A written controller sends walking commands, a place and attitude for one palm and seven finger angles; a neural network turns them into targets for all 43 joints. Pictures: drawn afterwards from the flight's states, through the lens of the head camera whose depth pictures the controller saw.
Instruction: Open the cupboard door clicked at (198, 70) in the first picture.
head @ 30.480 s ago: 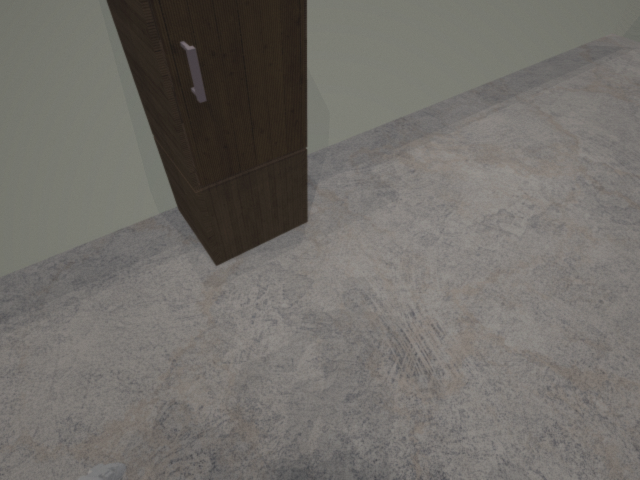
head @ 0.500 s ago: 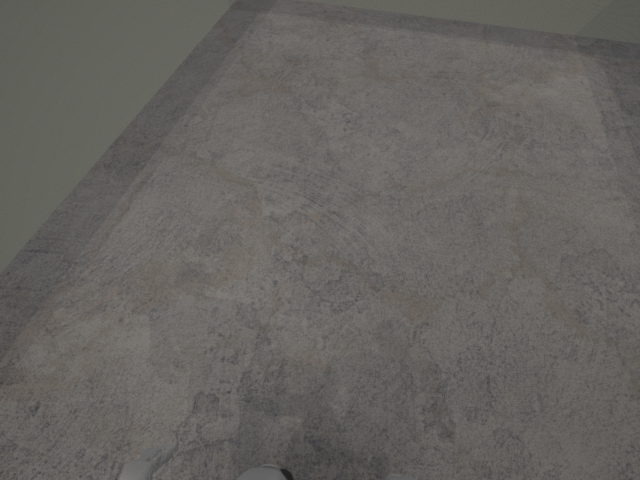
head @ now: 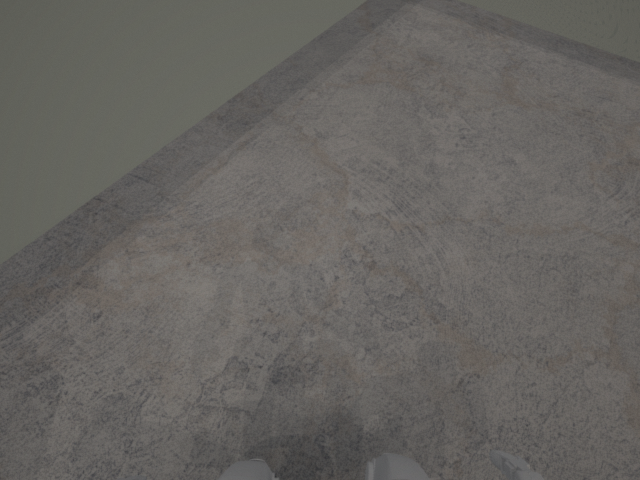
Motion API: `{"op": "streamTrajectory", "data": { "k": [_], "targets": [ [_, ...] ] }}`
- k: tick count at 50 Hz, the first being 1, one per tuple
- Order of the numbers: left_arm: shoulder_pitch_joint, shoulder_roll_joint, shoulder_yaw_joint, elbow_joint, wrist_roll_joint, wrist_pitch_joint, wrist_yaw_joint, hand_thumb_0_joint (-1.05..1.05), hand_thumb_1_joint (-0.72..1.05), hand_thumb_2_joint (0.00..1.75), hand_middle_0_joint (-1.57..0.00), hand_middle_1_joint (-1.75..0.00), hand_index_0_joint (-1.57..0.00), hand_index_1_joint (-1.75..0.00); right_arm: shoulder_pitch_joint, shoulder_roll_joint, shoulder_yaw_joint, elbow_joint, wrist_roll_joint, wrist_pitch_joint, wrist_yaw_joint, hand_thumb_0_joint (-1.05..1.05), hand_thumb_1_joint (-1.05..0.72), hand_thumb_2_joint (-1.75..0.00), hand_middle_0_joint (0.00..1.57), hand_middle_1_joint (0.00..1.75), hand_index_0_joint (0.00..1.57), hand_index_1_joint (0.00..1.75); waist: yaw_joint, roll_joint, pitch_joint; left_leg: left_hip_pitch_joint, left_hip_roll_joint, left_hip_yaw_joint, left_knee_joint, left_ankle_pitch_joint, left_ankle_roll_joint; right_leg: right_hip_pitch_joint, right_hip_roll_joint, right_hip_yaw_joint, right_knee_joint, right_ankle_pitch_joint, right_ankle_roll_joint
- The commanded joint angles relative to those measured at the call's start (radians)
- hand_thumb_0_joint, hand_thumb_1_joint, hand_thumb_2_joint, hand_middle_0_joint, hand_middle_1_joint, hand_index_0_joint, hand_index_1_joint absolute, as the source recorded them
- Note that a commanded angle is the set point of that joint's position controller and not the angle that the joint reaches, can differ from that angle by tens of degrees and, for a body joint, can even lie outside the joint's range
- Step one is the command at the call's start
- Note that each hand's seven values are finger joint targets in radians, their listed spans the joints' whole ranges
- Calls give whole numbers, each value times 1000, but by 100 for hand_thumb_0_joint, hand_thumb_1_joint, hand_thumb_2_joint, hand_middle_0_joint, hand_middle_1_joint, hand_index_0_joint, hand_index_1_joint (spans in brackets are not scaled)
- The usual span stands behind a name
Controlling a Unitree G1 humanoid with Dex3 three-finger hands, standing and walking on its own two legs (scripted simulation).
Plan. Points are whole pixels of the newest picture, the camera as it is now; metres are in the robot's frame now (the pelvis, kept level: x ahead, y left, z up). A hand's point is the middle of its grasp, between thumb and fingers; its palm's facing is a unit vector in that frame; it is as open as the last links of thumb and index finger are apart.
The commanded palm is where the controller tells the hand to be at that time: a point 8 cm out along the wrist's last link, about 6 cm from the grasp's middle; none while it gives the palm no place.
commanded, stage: turn to face it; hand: left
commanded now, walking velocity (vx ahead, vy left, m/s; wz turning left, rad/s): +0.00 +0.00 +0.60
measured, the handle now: out of the picture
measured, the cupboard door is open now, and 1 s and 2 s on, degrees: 37 37 37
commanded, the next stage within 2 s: none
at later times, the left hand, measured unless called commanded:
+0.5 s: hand out of the picture +0.02 +0.16 -0.17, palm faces +0.34 -0.92 -0.20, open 7.4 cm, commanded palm none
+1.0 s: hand out of the picture +0.03 +0.14 -0.14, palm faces +0.56 -0.78 -0.28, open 7.4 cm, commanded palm none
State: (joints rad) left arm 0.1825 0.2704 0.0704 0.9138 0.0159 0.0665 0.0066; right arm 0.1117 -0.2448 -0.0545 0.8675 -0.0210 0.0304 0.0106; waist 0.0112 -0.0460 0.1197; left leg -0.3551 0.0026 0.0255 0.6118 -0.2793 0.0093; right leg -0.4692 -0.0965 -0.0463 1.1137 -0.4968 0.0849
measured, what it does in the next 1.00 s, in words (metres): steps to the right, turning left: right foot, then left foot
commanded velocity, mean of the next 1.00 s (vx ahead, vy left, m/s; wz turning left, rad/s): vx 0.00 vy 0.00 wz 0.60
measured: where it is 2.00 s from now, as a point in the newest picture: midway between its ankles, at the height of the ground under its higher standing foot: outside the picture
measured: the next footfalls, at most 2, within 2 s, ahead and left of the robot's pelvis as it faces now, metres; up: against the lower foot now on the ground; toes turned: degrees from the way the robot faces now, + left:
right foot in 0.16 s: +0.07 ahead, -0.16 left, +0.00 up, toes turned +3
left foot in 0.50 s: +0.03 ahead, +0.08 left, +0.00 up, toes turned +26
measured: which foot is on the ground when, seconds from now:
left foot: down 0.00-0.16, up 0.18-0.48, down 0.50-0.86, up 0.88-1.00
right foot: up 0.00-0.14, down 0.16-0.50, up 0.52-0.84, down 0.86-1.00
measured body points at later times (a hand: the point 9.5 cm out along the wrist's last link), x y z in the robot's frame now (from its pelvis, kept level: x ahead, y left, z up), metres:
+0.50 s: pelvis +0.03 -0.04 +0.00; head +0.08 +0.00 +0.45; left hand +0.00 +0.21 -0.15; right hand +0.23 -0.25 -0.13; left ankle +0.00 +0.07 -0.72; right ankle +0.03 -0.16 -0.73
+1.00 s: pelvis +0.06 -0.08 +0.01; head +0.12 -0.06 +0.46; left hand +0.00 +0.18 -0.12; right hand +0.28 -0.25 -0.14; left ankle -0.03 +0.02 -0.64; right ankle +0.11 -0.18 -0.73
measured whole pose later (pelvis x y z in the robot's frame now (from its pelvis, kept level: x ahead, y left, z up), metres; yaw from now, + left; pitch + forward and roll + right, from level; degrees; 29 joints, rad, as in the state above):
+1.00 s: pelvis +0.06 -0.08 +0.01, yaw +36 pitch +1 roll +2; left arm 0.17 0.20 0.04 0.86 0.02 0.01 0.02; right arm 0.15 -0.26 -0.09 0.93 -0.01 0.08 0.02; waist -0.02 0.01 0.11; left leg -0.51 -0.01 0.00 1.12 -0.46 -0.06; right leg -0.23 -0.08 -0.12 0.55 -0.33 -0.01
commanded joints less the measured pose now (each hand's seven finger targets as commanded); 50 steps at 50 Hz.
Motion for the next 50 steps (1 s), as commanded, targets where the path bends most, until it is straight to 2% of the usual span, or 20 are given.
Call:
{"op": "streamTrajectory", "data": {
  "k": [1,6,7,8,9,10,12,14,20,23,24,25,26,32,40,41,43,44,47,50],
  "targets": [
    [-1,61,18,-106,1,-34,-3,0,90,90,-20,-30,-20,-30,19,-214,-56,-51,-6,-12,-16,0,-90,-90,20,30,20,30,-24,207,-162,112,218,-244,-254,228,139,13,25,21,-152,44,-4],
    [109,73,23,-93,0,-53,2,0,90,90,-20,-30,-20,-30,-41,-205,-67,-73,0,4,-12,0,-90,-90,20,30,20,30,31,177,-163,-58,155,-274,-146,129,91,307,86,-22,-553,208,-19],
    [146,120,34,-90,8,-63,9,0,90,90,-20,-30,-20,-30,-46,-159,-64,-85,8,6,-8,0,-90,-90,20,30,20,30,53,41,-166,-161,71,-216,-23,-10,37,400,-19,81,-731,175,-47],
    [148,218,52,-102,23,-70,19,0,90,90,-20,-30,-20,-30,-35,-82,-52,-109,13,5,-1,0,-90,-90,20,30,20,30,59,-281,-150,-313,-78,-41,251,-270,-46,431,-315,429,-875,155,-163],
    [120,232,41,-117,13,-65,19,0,90,90,-20,-30,-20,-30,-51,-109,-54,-117,4,6,7,0,-90,-90,20,30,20,30,60,-245,-138,-260,-37,-74,486,-340,-35,288,-406,437,-897,171,-239],
    [77,181,37,-123,12,-73,26,0,90,90,-20,-30,-20,-30,-61,-108,-60,-101,3,12,5,0,-90,-90,20,30,20,30,25,-247,-124,-282,-11,-99,614,-292,-37,266,-352,427,-867,261,-239],
    [-2,114,18,-138,9,-73,28,0,90,90,-20,-30,-20,-30,-22,-88,-52,-62,4,19,15,0,-90,-90,20,30,20,30,-22,-180,-117,-253,32,-66,656,-180,-59,278,-253,172,-784,496,-207],
    [15,102,15,-130,10,-81,29,0,90,90,-20,-30,-20,-30,-24,-61,-38,-51,9,21,20,0,-90,-90,20,30,20,30,-16,-172,-141,-218,31,-13,522,-173,-77,350,-223,55,-739,707,-190],
    [111,161,38,-82,14,-81,27,0,90,90,-20,-30,-20,-30,-78,-34,-17,-64,15,7,24,0,-90,-90,20,30,20,30,38,-158,-185,-94,7,85,132,-175,-64,481,-266,-10,-644,907,-191],
    [74,166,46,-81,2,-75,18,0,90,90,-20,-30,-20,-30,24,-71,-27,-40,10,-1,20,0,-90,-90,20,30,20,30,-24,-113,-211,125,-7,102,-122,35,-40,370,-243,-89,-502,803,-120],
    [67,143,41,-97,-5,-71,12,0,90,90,-20,-30,-20,-30,92,-138,-45,-26,4,-9,17,0,-90,-90,20,30,20,30,-63,37,-255,317,88,-4,-180,256,6,207,-204,-133,-340,631,-65],
    [40,64,22,-141,-12,-66,4,0,90,90,-20,-30,-20,-30,167,-255,-78,-20,-5,-13,9,0,-90,-90,20,30,20,30,-106,354,-274,462,391,-411,-203,681,179,-99,-47,-149,-98,-74,16],
    [-47,68,9,-180,2,-52,14,0,90,90,-20,-30,-20,-30,233,-279,-76,1,0,-3,3,0,-90,-90,20,30,20,30,-127,262,-249,412,456,-425,-194,735,251,-142,-34,-28,11,-191,0],
    [-16,59,20,-101,-1,-34,1,0,90,90,-20,-30,-20,-30,45,-188,-52,-37,-2,-18,-25,0,-90,-90,20,30,20,30,-22,203,-171,195,230,-229,-245,419,145,-56,-2,41,-20,69,5],
    [41,54,17,-105,-7,-49,6,0,90,90,-20,-30,-20,-30,8,-196,-68,-46,-2,-1,-16,0,-90,-90,20,30,20,30,6,203,-176,46,178,-313,-174,301,117,254,90,-9,-516,163,-19],
    [91,79,24,-96,-5,-59,9,0,90,90,-20,-30,-20,-30,-9,-179,-67,-57,5,0,-14,0,-90,-90,20,30,20,30,35,145,-187,-21,135,-287,-111,236,77,367,68,6,-669,253,-26],
    [123,229,48,-102,18,-73,24,0,90,90,-20,-30,-20,-30,-13,-81,-52,-98,14,-4,-1,0,-90,-90,20,30,20,30,57,-296,-182,-270,-78,-45,351,-352,-51,452,-397,428,-866,390,-213],
    [98,183,37,-105,8,-79,30,0,90,90,-20,-30,-20,-30,-14,-123,-59,-77,3,5,-1,0,-90,-90,20,30,20,30,41,-244,-159,-258,-17,-109,536,-325,-40,364,-388,386,-840,447,-250],
    [-5,99,14,-127,5,-77,32,0,90,90,-20,-30,-20,-30,-5,-78,-47,-37,6,20,13,0,-90,-90,20,30,20,30,-21,-163,-119,-248,28,-57,612,-184,-71,349,-237,114,-753,693,-209],
    [40,113,19,-113,8,-81,31,0,90,90,-20,-30,-20,-30,-35,-56,-34,-38,10,24,21,0,-90,-90,20,30,20,30,2,-164,-142,-193,25,11,424,-177,-83,416,-228,19,-722,814,-193]
  ]
}}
